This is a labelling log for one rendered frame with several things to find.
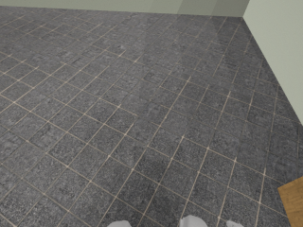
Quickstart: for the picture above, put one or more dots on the cupboard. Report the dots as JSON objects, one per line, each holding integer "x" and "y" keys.
{"x": 291, "y": 195}

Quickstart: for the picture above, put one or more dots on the right robot thigh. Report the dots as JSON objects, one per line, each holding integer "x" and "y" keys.
{"x": 192, "y": 221}

